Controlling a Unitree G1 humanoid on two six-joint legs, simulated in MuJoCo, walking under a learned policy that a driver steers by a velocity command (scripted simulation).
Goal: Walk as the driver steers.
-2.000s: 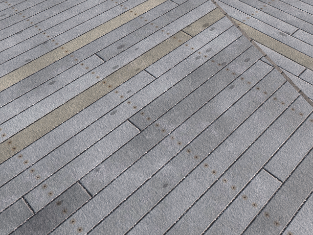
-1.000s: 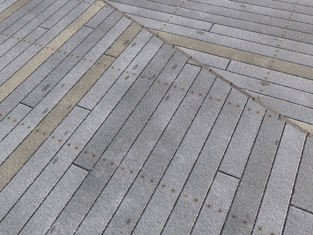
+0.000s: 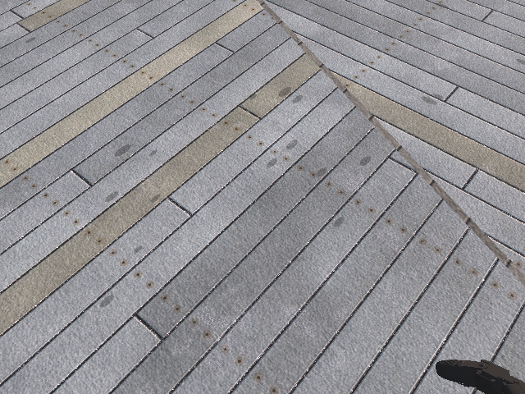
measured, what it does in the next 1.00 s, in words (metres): walks ahead: left foot, then right foot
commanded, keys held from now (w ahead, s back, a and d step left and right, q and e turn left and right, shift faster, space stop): w+q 0.24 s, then w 0.64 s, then w+e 0.12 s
